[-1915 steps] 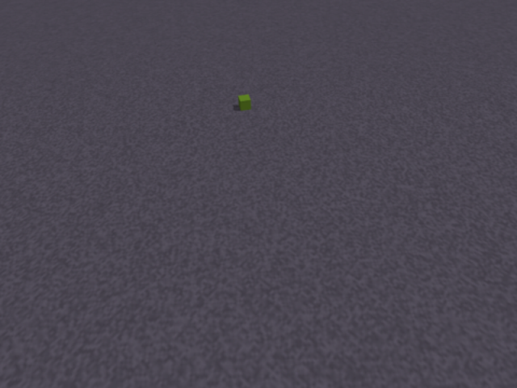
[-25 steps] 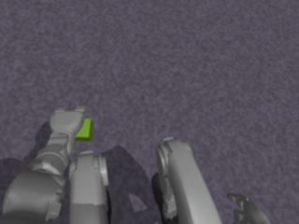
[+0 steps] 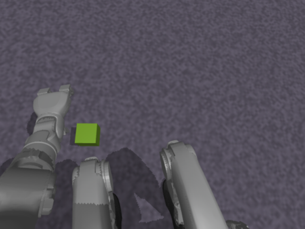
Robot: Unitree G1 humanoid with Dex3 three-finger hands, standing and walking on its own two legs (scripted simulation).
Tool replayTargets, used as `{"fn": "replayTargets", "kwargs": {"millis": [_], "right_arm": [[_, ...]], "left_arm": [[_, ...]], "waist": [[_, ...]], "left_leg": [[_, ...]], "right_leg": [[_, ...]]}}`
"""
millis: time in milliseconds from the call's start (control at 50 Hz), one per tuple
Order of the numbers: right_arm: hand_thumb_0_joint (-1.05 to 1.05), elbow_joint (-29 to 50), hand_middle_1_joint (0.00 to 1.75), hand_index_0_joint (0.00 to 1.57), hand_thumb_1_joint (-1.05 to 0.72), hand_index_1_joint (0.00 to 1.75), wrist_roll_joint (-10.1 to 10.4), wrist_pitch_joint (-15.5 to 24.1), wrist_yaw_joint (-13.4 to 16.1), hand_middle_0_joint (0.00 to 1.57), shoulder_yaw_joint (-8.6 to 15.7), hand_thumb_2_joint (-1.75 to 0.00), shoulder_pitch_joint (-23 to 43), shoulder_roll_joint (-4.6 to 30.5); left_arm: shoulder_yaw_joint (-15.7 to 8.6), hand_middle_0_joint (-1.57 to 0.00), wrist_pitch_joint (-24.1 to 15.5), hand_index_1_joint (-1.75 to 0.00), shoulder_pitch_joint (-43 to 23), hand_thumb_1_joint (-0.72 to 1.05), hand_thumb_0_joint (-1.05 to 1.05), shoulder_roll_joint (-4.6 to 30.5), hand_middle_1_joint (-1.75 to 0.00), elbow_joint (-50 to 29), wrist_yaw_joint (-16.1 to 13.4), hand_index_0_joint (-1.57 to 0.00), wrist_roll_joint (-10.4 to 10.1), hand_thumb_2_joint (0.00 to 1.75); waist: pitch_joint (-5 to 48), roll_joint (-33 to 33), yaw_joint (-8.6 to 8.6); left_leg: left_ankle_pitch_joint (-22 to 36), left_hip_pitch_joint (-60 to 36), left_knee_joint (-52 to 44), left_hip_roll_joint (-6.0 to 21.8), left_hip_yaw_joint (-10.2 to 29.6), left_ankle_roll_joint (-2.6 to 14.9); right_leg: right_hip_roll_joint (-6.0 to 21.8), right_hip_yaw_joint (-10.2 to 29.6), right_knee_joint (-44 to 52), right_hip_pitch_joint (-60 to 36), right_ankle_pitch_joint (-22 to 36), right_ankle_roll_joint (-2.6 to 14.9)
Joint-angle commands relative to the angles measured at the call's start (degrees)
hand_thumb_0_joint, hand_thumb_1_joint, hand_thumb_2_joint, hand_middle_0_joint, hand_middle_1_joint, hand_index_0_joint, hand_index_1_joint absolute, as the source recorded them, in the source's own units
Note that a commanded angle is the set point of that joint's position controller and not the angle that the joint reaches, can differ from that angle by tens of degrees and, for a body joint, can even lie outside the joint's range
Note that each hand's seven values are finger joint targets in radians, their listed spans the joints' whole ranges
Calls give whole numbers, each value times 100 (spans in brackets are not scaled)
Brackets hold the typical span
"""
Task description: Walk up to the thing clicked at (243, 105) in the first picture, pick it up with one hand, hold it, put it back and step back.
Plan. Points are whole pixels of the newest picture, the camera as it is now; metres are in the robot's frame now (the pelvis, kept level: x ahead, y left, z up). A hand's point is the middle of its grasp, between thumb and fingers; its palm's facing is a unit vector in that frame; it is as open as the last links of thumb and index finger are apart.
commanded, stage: home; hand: left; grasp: from above
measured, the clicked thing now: (88, 135) +0.44 +0.18 -0.34
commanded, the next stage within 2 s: none
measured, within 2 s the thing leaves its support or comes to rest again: neither
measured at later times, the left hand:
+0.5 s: hand (26, 177) +0.29 +0.20 +0.06, palm faces -0.28 -0.64 -0.71, open 7.5 cm
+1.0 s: hand out of the picture +0.23 +0.20 +0.27, palm faces +0.10 -0.96 -0.26, open 7.4 cm
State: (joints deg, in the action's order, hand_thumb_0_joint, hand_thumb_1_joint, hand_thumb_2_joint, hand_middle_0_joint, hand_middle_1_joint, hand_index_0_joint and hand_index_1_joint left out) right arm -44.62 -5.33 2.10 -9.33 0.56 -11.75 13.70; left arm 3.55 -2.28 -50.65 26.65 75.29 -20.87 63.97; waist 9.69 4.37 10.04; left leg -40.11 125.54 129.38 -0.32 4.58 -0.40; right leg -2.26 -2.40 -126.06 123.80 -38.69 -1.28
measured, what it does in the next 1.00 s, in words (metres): rises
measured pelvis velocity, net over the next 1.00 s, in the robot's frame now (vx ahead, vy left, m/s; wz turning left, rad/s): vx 0.06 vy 0.01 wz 0.08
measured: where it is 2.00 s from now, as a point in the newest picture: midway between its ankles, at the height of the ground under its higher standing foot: (147, 225)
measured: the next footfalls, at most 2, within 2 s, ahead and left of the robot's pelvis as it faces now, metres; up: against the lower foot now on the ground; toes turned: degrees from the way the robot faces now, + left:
none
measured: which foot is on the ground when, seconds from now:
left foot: down 0.00-1.00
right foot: down 0.00-1.00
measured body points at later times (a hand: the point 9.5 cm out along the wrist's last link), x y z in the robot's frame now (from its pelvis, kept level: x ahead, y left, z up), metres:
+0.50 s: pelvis +0.01 -0.01 +0.17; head +0.12 +0.01 +0.61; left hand +0.30 +0.23 +0.10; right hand +0.22 -0.25 +0.07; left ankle +0.08 +0.12 -0.34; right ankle +0.09 -0.12 -0.34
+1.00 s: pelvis +0.06 +0.01 +0.33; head +0.10 +0.02 +0.77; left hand +0.22 +0.25 +0.29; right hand +0.23 -0.22 +0.25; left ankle +0.07 +0.12 -0.34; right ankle +0.09 -0.12 -0.34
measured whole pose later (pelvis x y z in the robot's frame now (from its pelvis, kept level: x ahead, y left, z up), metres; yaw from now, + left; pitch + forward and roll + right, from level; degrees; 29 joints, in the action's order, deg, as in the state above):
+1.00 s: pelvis +0.06 +0.01 +0.33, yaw +5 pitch +13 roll -3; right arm -29.4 2.0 8.0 9.3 -2.8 -17.1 12.0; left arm 0.2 23.4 25.6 13.5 -4.3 -5.3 -1.9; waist 10.1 3.0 3.3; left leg -28.5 46.8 62.2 0.6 3.6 0.0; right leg -1.5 -1.4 -58.0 44.3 -26.9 -0.6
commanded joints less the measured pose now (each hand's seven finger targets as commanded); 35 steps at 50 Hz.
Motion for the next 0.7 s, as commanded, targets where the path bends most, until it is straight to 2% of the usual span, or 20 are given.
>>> {"fn": "replayTargets", "kwargs": {"millis": [0, 20, 60, 100, 120, 180, 200, 220, 240, 300, 320, 340, 380, 440, 480, 520, 560, 600, 640, 680], "right_arm": [[0, 524, 30, 20, -90, 30, 227, -123, 177, 20, 527, -90, -952, 1400], [0, 618, 30, 20, -90, 30, 283, -155, 213, 20, 529, -90, -867, 1359], [0, 778, 30, 20, -90, 30, 341, -210, 282, 20, 583, -90, -778, 1408], [0, 916, 30, 20, -90, 30, 427, -256, 410, 20, 621, -90, -591, 1316], [0, 986, 30, 20, -90, 30, 469, -263, 477, 20, 615, -90, -466, 1235], [0, 1054, 30, 20, -90, 30, 540, -229, 685, 20, 593, -90, -187, 1089], [0, 1066, 30, 20, -90, 30, 557, -201, 749, 20, 590, -90, -148, 1062], [0, 1099, 30, 20, -90, 30, 576, -173, 804, 20, 590, -90, -98, 1073], [0, 1134, 30, 20, -90, 30, 598, -152, 857, 20, 567, -90, 13, 1046], [0, 1191, 30, 20, -90, 30, 653, -43, 993, 20, 502, -90, 212, 984], [0, 1211, 30, 20, -90, 30, 680, -9, 1040, 20, 476, -90, 277, 959], [0, 1231, 30, 20, -90, 30, 697, 38, 1080, 20, 459, -90, 319, 964], [0, 1317, 30, 20, -90, 30, 732, 115, 1152, 20, 394, -90, 483, 886], [0, 1412, 30, 20, -90, 30, 778, 217, 1238, 20, 324, -90, 560, 837], [0, 1526, 30, 20, -90, 30, 811, 271, 1299, 20, 292, -90, 667, 822], [0, 1609, 30, 20, -90, 30, 816, 333, 1344, 20, 258, -90, 664, 775], [0, 1710, 30, 20, -90, 30, 829, 387, 1394, 20, 205, -90, 672, 749], [0, 1816, 30, 20, -90, 30, 829, 441, 1460, 20, 171, -90, 609, 698], [0, 1904, 30, 20, -90, 30, 814, 505, 1516, 20, 117, -90, 560, 648], [0, 1945, 30, 20, -90, 30, 795, 568, 1570, 20, 96, -90, 434, 623]], "left_arm": [[-292, -20, 35, -45, -956, 22, 0, 1059, -44, -1705, 48, -19, -211, 84], [-340, -19, 68, -41, -806, 30, 0, 1062, -40, -2057, 78, -19, -315, 83], [-355, -19, 178, -34, -123, 46, 0, 808, -33, -2356, 150, -18, -527, 81], [-387, -19, 278, -29, 44, 62, 0, 838, -29, -3325, 211, -18, -797, 82], [-311, -19, 372, -28, 367, 70, 0, 688, -28, -3392, 262, -19, -995, 82], [-40, -20, 576, -30, 924, 89, 0, 236, -30, -3866, 405, -20, -1683, 89], [41, -20, 630, -30, 1190, 90, 0, 137, -30, -3972, 458, -20, -1863, 90], [-55, -20, 638, -30, 1155, 90, 0, 268, -30, -4524, 490, -20, -2046, 90], [-19, -20, 705, -30, 1458, 90, 0, 239, -30, -4477, 541, -20, -2212, 90], [205, -20, 839, -30, 2012, 90, 0, -72, -30, -4826, 650, -20, -2672, 90], [101, -20, 864, -30, 2074, 90, 0, 21, -30, -5078, 653, -20, -2834, 90], [124, -20, 886, -30, 2176, 90, 0, 7, -30, -5372, 671, -20, -2978, 90], [166, -20, 983, -30, 2841, 90, 0, -119, -30, -5391, 723, -20, -3221, 90], [152, -20, 1113, -30, 3362, 90, 0, -221, -30, -5845, 802, -20, -3691, 90], [12, -20, 1205, -30, 3670, 90, 0, -157, -30, -6185, 849, -20, -3977, 90], [27, -20, 1269, -30, 3925, 90, 0, -250, -30, -6509, 906, -20, -4266, 90], [-60, -20, 1371, -30, 4452, 90, 0, -300, -30, -6728, 957, -20, -4586, 90], [-140, -20, 1446, -30, 4733, 90, 0, -313, -30, -7100, 994, -20, -4858, 90], [-145, -20, 1519, -30, 5074, 90, 0, -388, -30, -7369, 1045, -20, -5182, 90], [-265, -20, 1587, -30, 5497, 90, 0, -405, -30, -7642, 1105, -20, -5505, 90]], "waist": [[4017, 338, -193], [4214, 375, -296], [3982, 309, -361], [4242, 516, -479], [4134, 376, -488], [3521, -18, -354], [3389, -146, -341], [3507, 26, -412], [3437, -74, -442], [2880, -166, -393], [2849, -144, -440], [2844, -10, -458], [2643, -42, -523], [2417, -16, -494], [2364, -75, -555], [2363, -29, -494], [2240, -29, -569], [2155, -24, -559], [1917, -78, -549], [1769, 38, -593]], "left_leg": [[1224, -2819, -1859, -166, -373, 241], [1204, -3001, -2008, -167, -380, 238], [1018, -3216, -2289, -169, -285, 197], [750, -3641, -2682, -162, -221, 182], [555, -3712, -2857, -135, -225, 197], [284, -3703, -3166, -122, -249, 225], [265, -3783, -3272, -124, -268, 230], [319, -3932, -3366, -132, -299, 230], [343, -4097, -3481, -124, -303, 222], [280, -4356, -3846, -99, -291, 211], [247, -4517, -3963, -100, -278, 207], [245, -4750, -4141, -105, -244, 191], [313, -5032, -4434, -103, -268, 175], [345, -5448, -4879, -99, -226, 174], [371, -5821, -5151, -86, -205, 178], [563, -6092, -5329, -85, -226, 179], [701, -6469, -5642, -76, -169, 163], [872, -6794, -5904, -68, -192, 162], [887, -6995, -6165, -77, -214, 176], [1130, -7350, -6464, -35, -154, 145]], "right_leg": [[-71, -344, 1886, -2994, 1351, 404], [-76, -315, 1994, -3158, 1337, 393], [-39, -321, 2234, -3104, 1139, 424], [-22, -255, 2516, -3338, 946, 403], [-32, -219, 2688, -3464, 811, 361], [-51, -95, 3225, -3827, 532, 309], [-46, -64, 3395, -3950, 494, 301], [-24, -23, 3522, -4118, 523, 298], [-31, -8, 3630, -4277, 525, 294], [-24, 18, 3983, -4435, 496, 289], [-18, 56, 4115, -4556, 419, 292], [9, 58, 4220, -4618, 428, 298], [9, 54, 4443, -4891, 511, 294], [30, 61, 4847, -5277, 559, 280], [29, 71, 5109, -5526, 582, 278], [36, 82, 5313, -5803, 757, 268], [45, 60, 5520, -6043, 860, 275], [44, 74, 5811, -6370, 997, 271], [53, 82, 6143, -6703, 1019, 256], [70, 64, 6323, -6928, 1208, 262]]}}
